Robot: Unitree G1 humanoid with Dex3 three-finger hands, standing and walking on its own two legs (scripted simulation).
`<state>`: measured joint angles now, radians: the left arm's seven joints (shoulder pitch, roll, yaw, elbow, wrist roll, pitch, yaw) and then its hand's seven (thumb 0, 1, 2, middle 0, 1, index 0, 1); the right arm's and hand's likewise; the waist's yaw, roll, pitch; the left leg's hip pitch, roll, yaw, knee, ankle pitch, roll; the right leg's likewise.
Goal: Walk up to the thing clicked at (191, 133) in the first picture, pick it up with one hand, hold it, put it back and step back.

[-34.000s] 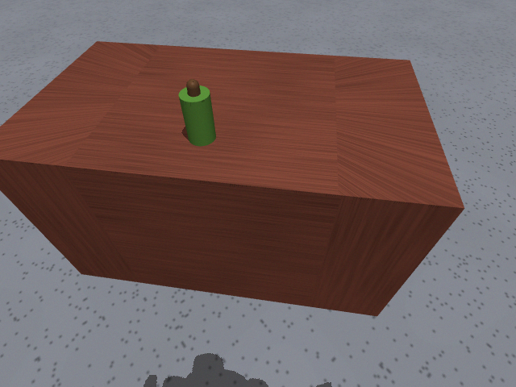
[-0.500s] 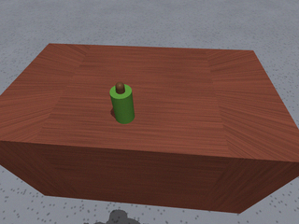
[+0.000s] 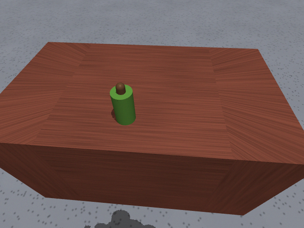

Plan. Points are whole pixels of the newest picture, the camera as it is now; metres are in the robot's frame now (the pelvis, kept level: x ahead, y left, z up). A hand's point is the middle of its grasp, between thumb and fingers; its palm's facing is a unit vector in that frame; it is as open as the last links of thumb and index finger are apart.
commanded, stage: stand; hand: left
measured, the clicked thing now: (123, 102) +0.51 +0.14 +0.00
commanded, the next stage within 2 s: step back in 0.02 s
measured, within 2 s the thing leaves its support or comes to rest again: neither
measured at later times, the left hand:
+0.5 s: hand out of the picture +0.08 +0.32 -0.18, palm faces -0.02 -0.94 -0.35, open 7.4 cm
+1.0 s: hand out of the picture -0.05 +0.31 -0.15, palm faces -0.06 -0.91 -0.41, open 7.4 cm
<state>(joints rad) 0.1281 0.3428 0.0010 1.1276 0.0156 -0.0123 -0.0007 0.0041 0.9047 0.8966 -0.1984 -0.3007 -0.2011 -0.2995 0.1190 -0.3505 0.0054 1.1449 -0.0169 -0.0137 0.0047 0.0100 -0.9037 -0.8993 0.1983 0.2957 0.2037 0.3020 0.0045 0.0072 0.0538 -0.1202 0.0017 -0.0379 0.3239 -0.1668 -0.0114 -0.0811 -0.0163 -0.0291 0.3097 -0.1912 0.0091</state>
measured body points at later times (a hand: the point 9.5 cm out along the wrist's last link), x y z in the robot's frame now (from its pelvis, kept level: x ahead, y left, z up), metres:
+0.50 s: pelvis -0.06 +0.06 -0.02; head +0.02 +0.09 +0.42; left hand +0.08 +0.37 -0.16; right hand +0.00 -0.26 -0.13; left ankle -0.05 +0.14 -0.75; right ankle -0.07 -0.10 -0.67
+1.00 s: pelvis -0.16 +0.05 -0.01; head -0.10 +0.03 +0.43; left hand -0.04 +0.36 -0.12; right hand -0.07 -0.27 -0.14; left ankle -0.18 +0.19 -0.67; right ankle -0.14 -0.06 -0.75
